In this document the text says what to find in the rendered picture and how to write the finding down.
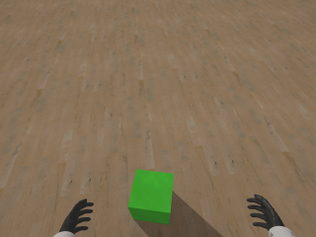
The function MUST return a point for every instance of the carton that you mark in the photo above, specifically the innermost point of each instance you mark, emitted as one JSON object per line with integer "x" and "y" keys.
{"x": 151, "y": 196}

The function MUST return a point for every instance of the robot left hand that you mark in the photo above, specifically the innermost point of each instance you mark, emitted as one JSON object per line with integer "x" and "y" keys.
{"x": 72, "y": 219}

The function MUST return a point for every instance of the robot right forearm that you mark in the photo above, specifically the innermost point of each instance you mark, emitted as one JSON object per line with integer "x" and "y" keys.
{"x": 280, "y": 231}

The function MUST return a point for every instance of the robot right hand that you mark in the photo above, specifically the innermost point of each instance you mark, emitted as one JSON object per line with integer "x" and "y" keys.
{"x": 269, "y": 214}

